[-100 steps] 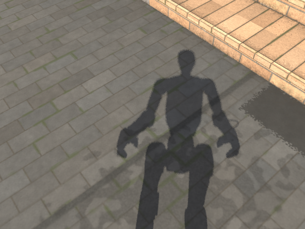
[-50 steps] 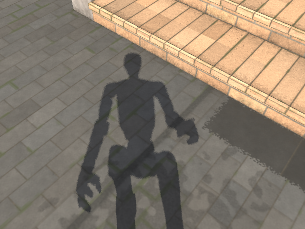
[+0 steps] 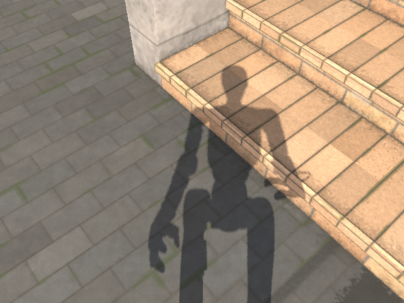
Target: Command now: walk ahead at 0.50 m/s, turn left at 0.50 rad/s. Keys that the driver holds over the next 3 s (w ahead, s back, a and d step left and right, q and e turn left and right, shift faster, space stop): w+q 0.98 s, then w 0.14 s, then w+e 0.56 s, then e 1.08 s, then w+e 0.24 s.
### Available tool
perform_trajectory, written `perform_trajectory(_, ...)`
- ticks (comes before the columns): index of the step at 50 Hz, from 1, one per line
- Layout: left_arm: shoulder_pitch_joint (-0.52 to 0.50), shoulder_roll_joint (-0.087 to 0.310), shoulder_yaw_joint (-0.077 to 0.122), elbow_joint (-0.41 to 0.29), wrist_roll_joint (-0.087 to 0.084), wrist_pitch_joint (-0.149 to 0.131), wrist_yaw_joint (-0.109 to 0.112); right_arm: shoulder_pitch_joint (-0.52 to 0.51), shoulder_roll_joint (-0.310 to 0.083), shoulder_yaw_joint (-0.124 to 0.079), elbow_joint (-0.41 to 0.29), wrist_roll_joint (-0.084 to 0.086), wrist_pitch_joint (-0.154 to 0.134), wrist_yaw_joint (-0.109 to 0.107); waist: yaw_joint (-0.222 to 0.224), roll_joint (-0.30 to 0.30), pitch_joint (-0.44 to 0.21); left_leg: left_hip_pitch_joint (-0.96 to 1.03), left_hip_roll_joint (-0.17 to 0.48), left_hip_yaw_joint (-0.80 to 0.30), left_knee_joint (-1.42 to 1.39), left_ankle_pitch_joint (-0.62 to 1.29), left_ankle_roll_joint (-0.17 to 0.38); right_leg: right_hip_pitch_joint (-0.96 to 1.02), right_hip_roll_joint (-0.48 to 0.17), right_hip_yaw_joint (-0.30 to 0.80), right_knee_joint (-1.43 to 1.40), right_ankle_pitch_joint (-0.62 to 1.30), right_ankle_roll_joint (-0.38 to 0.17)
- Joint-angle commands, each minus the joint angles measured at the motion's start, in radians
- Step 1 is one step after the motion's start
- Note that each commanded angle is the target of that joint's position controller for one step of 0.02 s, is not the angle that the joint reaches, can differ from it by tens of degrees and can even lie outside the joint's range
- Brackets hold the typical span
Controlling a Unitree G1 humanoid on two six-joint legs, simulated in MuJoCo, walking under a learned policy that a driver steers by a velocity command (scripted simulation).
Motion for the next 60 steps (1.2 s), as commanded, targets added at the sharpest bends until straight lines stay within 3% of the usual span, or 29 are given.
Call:
perform_trajectory(1, 0.017, 0.194, 0.041, -0.038, 0.006, 0.015, 0.011, 0.170, -0.111, -0.041, -0.004, -0.006, -0.015, -0.008, -0.112, -0.112, -0.101, 0.204, -0.104, 0.048, -0.043, -0.126, 0.076, -0.007, -0.291, 0.025, 0.374, 1.189, -0.086)
perform_trajectory(2, -0.004, 0.201, 0.043, -0.056, 0.001, 0.020, 0.008, 0.326, -0.155, -0.064, 0.043, -0.017, -0.022, -0.016, -0.189, -0.072, -0.181, 0.430, -0.084, -0.024, -0.120, -0.109, 0.120, -0.146, -0.270, 0.011, 0.619, 1.015, -0.062)
perform_trajectory(3, 0.008, 0.131, 0.027, -0.115, -0.022, 0.013, -0.006, 0.417, -0.272, -0.101, 0.047, -0.024, -0.018, -0.033, -0.199, 0.103, -0.290, 0.726, 0.185, -0.422, -0.152, -0.200, 0.235, -0.495, -0.168, -0.007, 0.997, 0.507, -0.015)
perform_trajectory(4, -0.034, 0.137, 0.035, -0.169, -0.020, 0.001, -0.021, 0.370, -0.313, -0.109, 0.034, 0.002, -0.008, -0.030, -0.148, 0.180, -0.342, 0.849, 0.343, -0.887, -0.310, -0.086, 0.341, -0.783, 0.026, 0.176, 1.224, -0.141, 0.012)
perform_trajectory(5, -0.138, 0.154, 0.036, -0.191, -0.008, -0.009, -0.026, 0.338, -0.289, -0.106, 0.040, 0.022, -0.001, -0.035, -0.151, 0.055, -0.224, 0.778, 0.305, -0.732, -0.325, -0.063, 0.301, -0.885, -0.058, 0.294, 1.213, -0.041, -0.001)
perform_trajectory(7, -0.137, 0.138, 0.032, -0.187, -0.012, -0.019, -0.026, 0.239, -0.188, -0.082, 0.032, 0.024, -0.007, -0.044, -0.069, -0.053, -0.055, 0.521, 0.227, -0.526, -0.364, 0.099, 0.211, -0.810, -0.129, 0.281, 1.030, 0.081, 0.002)
perform_trajectory(8, -0.127, 0.135, 0.032, -0.189, 0.007, -0.003, -0.025, 0.211, -0.162, -0.073, 0.030, 0.031, -0.014, -0.048, -0.035, -0.051, -0.035, 0.441, 0.177, -0.457, -0.375, 0.183, 0.184, -0.751, -0.144, 0.282, 0.970, 0.087, 0.019)
perform_trajectory(10, -0.108, 0.116, 0.029, -0.193, 0.027, 0.036, -0.032, 0.218, -0.158, -0.067, 0.028, 0.036, -0.034, -0.048, -0.012, -0.022, -0.060, 0.389, 0.131, -0.396, -0.382, 0.283, 0.175, -0.686, -0.145, 0.271, 0.903, 0.092, 0.048)
perform_trajectory(13, -0.191, 0.108, 0.026, -0.236, 0.026, 0.059, -0.040, 0.272, -0.200, -0.077, 0.036, 0.037, -0.045, -0.047, -0.026, 0.004, -0.045, 0.365, 0.092, -0.366, -0.402, 0.296, 0.158, -0.727, -0.143, 0.245, 0.779, 0.179, 0.080)
perform_trajectory(23, -0.509, 0.129, 0.007, -0.373, 0.004, 0.041, -0.050, 0.431, -0.214, -0.080, 0.040, 0.019, -0.031, -0.059, -0.143, 0.058, -0.016, 0.555, 0.100, -0.460, -0.319, 0.358, 0.102, -0.789, -0.069, 0.252, 0.381, 0.358, 0.065)
perform_trajectory(25, -0.463, 0.153, 0.011, -0.374, 0.000, 0.032, -0.048, 0.396, -0.231, -0.085, 0.024, 0.015, -0.032, -0.067, -0.106, 0.069, -0.021, 0.544, 0.112, -0.487, -0.279, 0.395, 0.075, -0.681, -0.056, 0.270, 0.306, 0.324, 0.042)
perform_trajectory(27, -0.277, 0.196, 0.029, -0.322, -0.001, 0.019, -0.033, 0.334, -0.254, -0.091, 0.003, 0.015, -0.039, -0.061, -0.019, 0.059, -0.095, 0.470, 0.075, -0.477, -0.122, 0.553, 0.032, -0.399, -0.006, 0.251, 0.248, 0.249, 0.006)
perform_trajectory(28, -0.137, 0.230, 0.042, -0.291, 0.007, 0.005, -0.020, 0.322, -0.241, -0.087, -0.001, 0.025, -0.048, -0.051, 0.055, 0.001, -0.177, 0.393, 0.007, -0.427, 0.078, 0.503, 0.008, -0.190, -0.056, 0.288, 0.194, 0.254, -0.025)
perform_trajectory(29, 0.026, 0.305, 0.058, -0.290, 0.032, 0.001, -0.001, 0.342, -0.154, -0.062, -0.035, 0.033, -0.057, -0.044, 0.100, -0.118, -0.340, 0.268, -0.055, -0.344, 0.363, 0.160, -0.009, 0.038, -0.312, 0.541, 0.169, 0.023, -0.072)
perform_trajectory(30, -0.031, 0.371, 0.074, -0.296, 0.040, 0.016, -0.002, 0.470, -0.101, -0.053, -0.062, 0.060, -0.050, -0.044, -0.005, -0.365, -0.395, -0.023, -0.191, -0.253, 0.573, -0.472, -0.033, 0.173, -0.509, 1.016, 0.022, -0.025, -0.189)
perform_trajectory(31, -0.105, 0.266, 0.061, -0.310, 0.022, 0.029, -0.008, 0.435, -0.188, -0.060, -0.021, 0.023, -0.029, -0.056, -0.022, -0.158, -0.252, -0.102, -0.080, -0.256, 0.647, -0.387, -0.025, 0.042, -0.471, 0.975, 0.014, -0.148, -0.180)
perform_trajectory(32, -0.161, 0.186, 0.042, -0.320, 0.011, 0.029, -0.012, 0.363, -0.193, -0.064, -0.025, 0.015, -0.025, -0.045, -0.021, -0.060, -0.135, -0.085, -0.044, -0.240, 0.618, -0.286, -0.030, -0.091, -0.416, 0.794, 0.002, -0.089, -0.157)
perform_trajectory(34, -0.171, 0.145, 0.028, -0.299, 0.011, 0.022, -0.012, 0.310, -0.165, -0.061, -0.038, 0.002, -0.012, -0.028, -0.037, -0.078, -0.058, -0.044, 0.008, -0.216, 0.552, -0.223, -0.048, -0.218, -0.332, 0.555, -0.032, 0.163, -0.122)
perform_trajectory(36, -0.138, 0.146, 0.028, -0.272, 0.001, 0.003, -0.017, 0.306, -0.144, -0.056, -0.048, -0.004, 0.010, -0.012, -0.049, -0.125, -0.054, -0.022, 0.019, -0.197, 0.542, -0.200, -0.059, -0.254, -0.303, 0.439, -0.051, 0.320, -0.113)
perform_trajectory(39, -0.105, 0.160, 0.036, -0.250, -0.009, -0.017, -0.024, 0.221, -0.127, -0.048, -0.090, -0.003, 0.023, 0.005, -0.049, -0.114, -0.042, -0.105, 0.041, -0.183, 0.513, -0.131, -0.072, -0.232, -0.310, 0.337, -0.090, 0.416, -0.130)
perform_trajectory(48, -0.021, 0.195, 0.050, -0.200, -0.009, -0.007, -0.019, -0.066, -0.093, -0.018, -0.203, -0.003, 0.012, 0.040, 0.003, -0.105, 0.021, -0.064, 0.038, -0.049, 0.080, 0.070, -0.056, -0.165, -0.290, 0.092, -0.091, 0.544, -0.090)
perform_trajectory(51, 0.026, 0.218, 0.052, -0.173, -0.006, 0.014, -0.012, -0.079, -0.104, -0.022, -0.215, -0.015, 0.013, 0.032, -0.001, -0.108, 0.012, 0.001, -0.011, -0.011, 0.004, -0.055, -0.010, -0.083, -0.316, 0.059, 0.009, 0.784, -0.079)
perform_trajectory(53, 0.037, 0.245, 0.054, -0.160, -0.004, 0.031, -0.011, 0.040, -0.126, -0.034, -0.180, -0.022, 0.005, 0.018, -0.059, -0.121, -0.065, 0.167, -0.083, 0.003, -0.047, -0.145, 0.035, -0.061, -0.319, 0.034, 0.220, 1.050, -0.075)
perform_trajectory(54, 0.031, 0.240, 0.049, -0.164, -0.009, 0.039, -0.009, 0.198, -0.145, -0.048, -0.124, -0.032, -0.006, 0.006, -0.129, -0.082, -0.152, 0.376, -0.112, -0.003, -0.132, -0.102, 0.059, -0.130, -0.293, 0.004, 0.422, 0.996, -0.058)
perform_trajectory(55, 0.037, 0.193, 0.032, -0.196, -0.010, 0.038, -0.013, 0.366, -0.212, -0.069, -0.081, -0.045, -0.013, -0.013, -0.191, 0.021, -0.279, 0.659, 0.067, -0.228, -0.154, -0.207, 0.105, -0.346, -0.266, 0.002, 0.704, 0.656, -0.039)
perform_trajectory(56, 0.100, 0.090, 0.010, -0.258, -0.023, 0.035, -0.036, 0.351, -0.319, -0.089, -0.091, -0.027, -0.011, -0.028, -0.113, 0.253, -0.378, 0.927, 0.376, -0.761, -0.245, -0.201, 0.235, -0.756, -0.082, 0.051, 1.040, -0.183, 0.013)
perform_trajectory(57, -0.021, 0.197, 0.037, -0.254, -0.014, 0.038, -0.028, 0.373, -0.299, -0.090, -0.100, 0.001, -0.002, -0.042, -0.173, 0.069, -0.360, 0.874, 0.377, -0.778, -0.308, -0.088, 0.220, -0.827, -0.079, 0.226, 1.123, -0.115, 0.003)
perform_trajectory(59, -0.069, 0.162, 0.027, -0.252, -0.036, 0.024, -0.032, 0.277, -0.202, -0.062, -0.069, 0.006, -0.017, -0.051, -0.100, 0.006, -0.145, 0.617, 0.289, -0.453, -0.321, 0.211, 0.149, -0.790, -0.142, 0.269, 1.016, 0.043, -0.018)
perform_trajectory(60, -0.044, 0.155, 0.029, -0.228, -0.025, 0.035, -0.035, 0.242, -0.167, -0.050, -0.064, 0.007, -0.030, -0.050, -0.063, 0.001, -0.103, 0.529, 0.247, -0.363, -0.347, 0.251, 0.104, -0.732, -0.157, 0.283, 0.952, 0.061, -0.017)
